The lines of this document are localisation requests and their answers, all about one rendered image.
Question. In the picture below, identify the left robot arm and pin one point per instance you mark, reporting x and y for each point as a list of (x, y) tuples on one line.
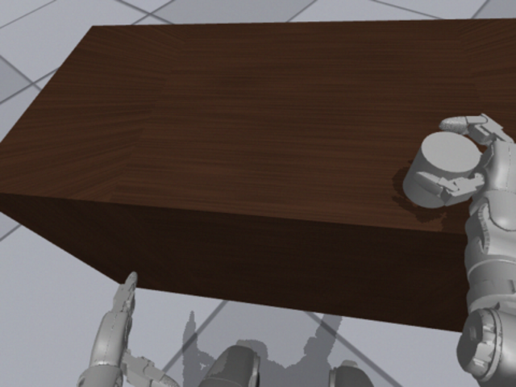
[(103, 375)]

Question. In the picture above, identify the right robot hand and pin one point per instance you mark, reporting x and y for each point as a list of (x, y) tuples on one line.
[(496, 169)]

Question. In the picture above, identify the right robot arm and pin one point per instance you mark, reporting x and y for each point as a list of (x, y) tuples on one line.
[(487, 346)]

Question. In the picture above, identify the left robot hand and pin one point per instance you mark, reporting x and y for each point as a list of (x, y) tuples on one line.
[(110, 344)]

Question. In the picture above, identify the can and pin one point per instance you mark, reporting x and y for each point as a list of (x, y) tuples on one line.
[(443, 154)]

